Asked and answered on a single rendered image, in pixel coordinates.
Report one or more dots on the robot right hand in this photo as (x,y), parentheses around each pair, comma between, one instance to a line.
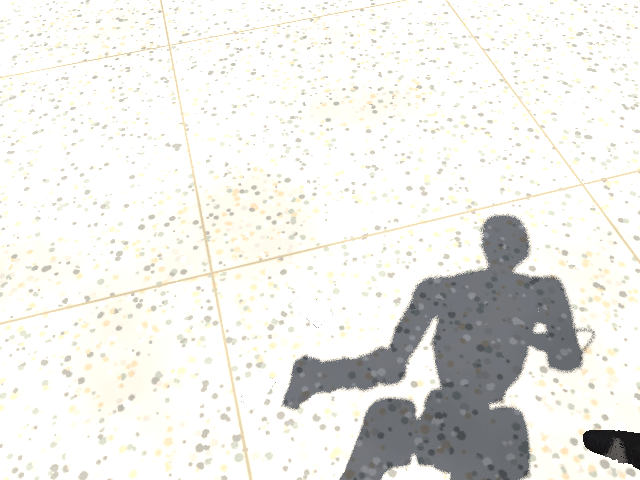
(621,445)

